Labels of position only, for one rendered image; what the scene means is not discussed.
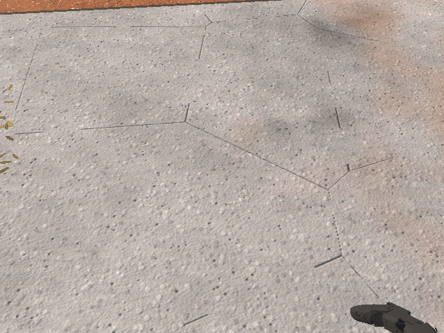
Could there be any right robot hand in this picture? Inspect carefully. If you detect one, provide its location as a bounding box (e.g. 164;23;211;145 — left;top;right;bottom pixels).
350;302;437;333

